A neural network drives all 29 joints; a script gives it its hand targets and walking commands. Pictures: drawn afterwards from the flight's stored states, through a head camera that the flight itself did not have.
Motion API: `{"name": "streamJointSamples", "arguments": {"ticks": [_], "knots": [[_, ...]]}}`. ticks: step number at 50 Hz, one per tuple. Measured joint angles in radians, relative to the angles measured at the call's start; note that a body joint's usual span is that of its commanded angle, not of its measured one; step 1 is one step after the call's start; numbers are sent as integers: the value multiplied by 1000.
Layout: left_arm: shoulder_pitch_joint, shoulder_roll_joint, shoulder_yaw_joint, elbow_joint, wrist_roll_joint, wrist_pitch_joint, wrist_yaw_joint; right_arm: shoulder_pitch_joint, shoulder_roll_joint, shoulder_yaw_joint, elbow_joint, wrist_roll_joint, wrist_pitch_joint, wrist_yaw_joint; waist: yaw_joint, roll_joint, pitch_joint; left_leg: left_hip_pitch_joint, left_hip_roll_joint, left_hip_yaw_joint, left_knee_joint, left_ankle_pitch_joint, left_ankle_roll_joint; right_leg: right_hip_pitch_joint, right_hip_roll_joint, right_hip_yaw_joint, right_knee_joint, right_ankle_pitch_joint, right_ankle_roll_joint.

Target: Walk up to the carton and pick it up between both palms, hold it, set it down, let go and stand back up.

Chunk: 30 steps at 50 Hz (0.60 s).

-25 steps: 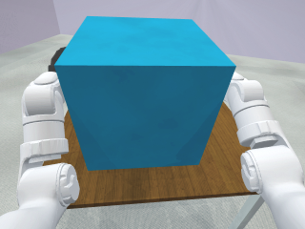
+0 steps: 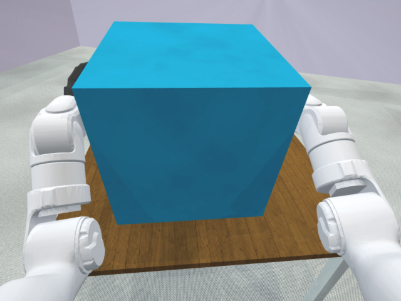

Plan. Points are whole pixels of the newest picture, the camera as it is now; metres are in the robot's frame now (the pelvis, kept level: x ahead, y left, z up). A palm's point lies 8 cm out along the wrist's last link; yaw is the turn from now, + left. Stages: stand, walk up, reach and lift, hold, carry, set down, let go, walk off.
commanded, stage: hold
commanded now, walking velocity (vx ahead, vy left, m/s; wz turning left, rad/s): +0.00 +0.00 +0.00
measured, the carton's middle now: (188, 119) +0.41 +0.00 +0.23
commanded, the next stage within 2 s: none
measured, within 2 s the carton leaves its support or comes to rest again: neither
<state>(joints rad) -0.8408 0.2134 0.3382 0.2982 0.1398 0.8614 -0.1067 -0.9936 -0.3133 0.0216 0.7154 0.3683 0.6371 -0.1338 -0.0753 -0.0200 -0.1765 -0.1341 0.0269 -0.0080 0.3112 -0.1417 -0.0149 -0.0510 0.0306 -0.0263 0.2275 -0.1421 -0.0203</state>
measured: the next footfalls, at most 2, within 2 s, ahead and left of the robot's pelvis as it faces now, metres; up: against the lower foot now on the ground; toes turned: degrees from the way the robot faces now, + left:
none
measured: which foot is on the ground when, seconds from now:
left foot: down 0.00-1.00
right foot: down 0.00-1.00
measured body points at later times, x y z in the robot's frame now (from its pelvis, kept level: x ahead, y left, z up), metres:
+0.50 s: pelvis +0.00 +0.00 +0.00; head -0.08 +0.02 +0.44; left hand +0.38 +0.20 +0.29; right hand +0.39 -0.19 +0.29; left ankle +0.02 +0.12 -0.75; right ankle -0.01 -0.11 -0.75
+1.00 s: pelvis +0.00 +0.00 +0.00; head -0.09 +0.02 +0.44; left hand +0.37 +0.21 +0.29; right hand +0.38 -0.19 +0.29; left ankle +0.02 +0.12 -0.75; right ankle -0.01 -0.11 -0.75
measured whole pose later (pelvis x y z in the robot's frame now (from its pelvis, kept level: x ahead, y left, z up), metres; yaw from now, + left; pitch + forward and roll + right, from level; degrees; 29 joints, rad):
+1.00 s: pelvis +0.00 +0.00 +0.00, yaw +0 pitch -2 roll -1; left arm -0.84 0.22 0.34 0.30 0.14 0.86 -0.10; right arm -0.99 -0.30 0.01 0.73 0.36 0.63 -0.13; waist -0.07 -0.03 -0.18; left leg -0.14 0.02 -0.01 0.31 -0.14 -0.01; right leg -0.05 0.03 -0.03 0.23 -0.14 -0.02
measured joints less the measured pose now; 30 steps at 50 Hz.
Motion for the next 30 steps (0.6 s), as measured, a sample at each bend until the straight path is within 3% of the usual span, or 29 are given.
{"name": "streamJointSamples", "arguments": {"ticks": [30], "knots": [[-3,3,12,5,1,4,-6,6,8,5,-2,-8,0,-1,4,6,-1,5,-1,-2,-1,0,1,5,-1,-1,1,-1,-1]]}}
